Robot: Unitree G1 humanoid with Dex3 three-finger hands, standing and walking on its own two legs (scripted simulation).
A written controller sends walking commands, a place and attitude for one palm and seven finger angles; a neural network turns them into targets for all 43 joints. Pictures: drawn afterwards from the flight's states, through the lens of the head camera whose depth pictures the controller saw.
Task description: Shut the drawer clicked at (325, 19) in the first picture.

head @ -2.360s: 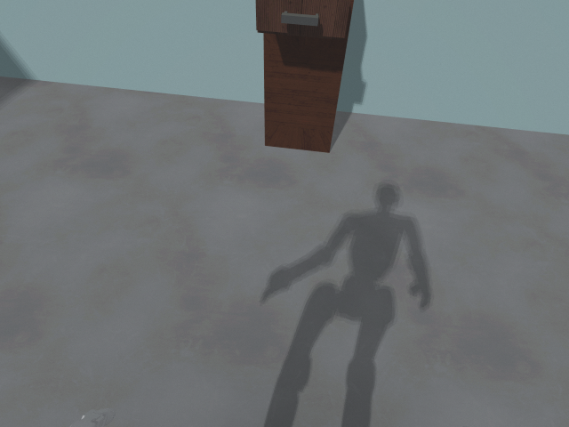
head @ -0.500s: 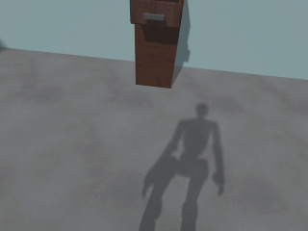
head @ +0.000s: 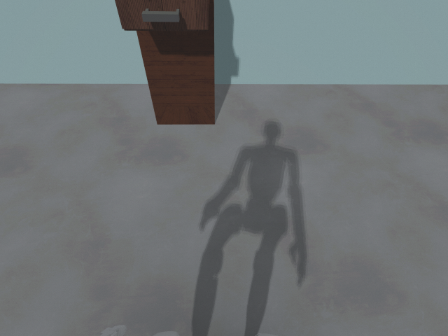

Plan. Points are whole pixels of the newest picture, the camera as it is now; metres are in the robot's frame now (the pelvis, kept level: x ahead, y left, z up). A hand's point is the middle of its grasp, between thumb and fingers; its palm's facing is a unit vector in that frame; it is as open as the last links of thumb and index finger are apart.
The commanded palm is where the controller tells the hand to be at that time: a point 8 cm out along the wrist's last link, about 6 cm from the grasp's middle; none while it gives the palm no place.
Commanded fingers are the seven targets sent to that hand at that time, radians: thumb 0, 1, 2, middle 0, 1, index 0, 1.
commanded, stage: walk to a spot facing it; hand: left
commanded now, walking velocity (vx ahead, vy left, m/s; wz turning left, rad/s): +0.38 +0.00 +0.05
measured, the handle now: (161, 13) +1.14 +0.25 +0.06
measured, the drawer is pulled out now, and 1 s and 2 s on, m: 0.29 0.29 0.29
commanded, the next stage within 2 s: turn to face it in 0.98 s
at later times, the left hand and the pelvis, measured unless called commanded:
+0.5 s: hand out of the picture +0.11 +0.21 -0.17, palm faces +0.12 -0.99 -0.11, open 7.4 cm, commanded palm none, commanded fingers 0.00 0.90 0.90 -0.20 -0.30 -0.20 -0.30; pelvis +0.21 +0.06 +0.01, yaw +0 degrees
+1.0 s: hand (170, 177) +0.55 +0.17 -0.16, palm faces -0.16 -0.97 -0.21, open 7.4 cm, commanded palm none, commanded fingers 0.00 0.90 0.90 -0.20 -0.30 -0.20 -0.30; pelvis +0.42 +0.00 -0.01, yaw -8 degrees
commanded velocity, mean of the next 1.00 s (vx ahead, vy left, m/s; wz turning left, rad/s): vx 0.36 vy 0.00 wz -0.11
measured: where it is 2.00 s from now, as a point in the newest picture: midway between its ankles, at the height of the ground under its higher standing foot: (222, 244)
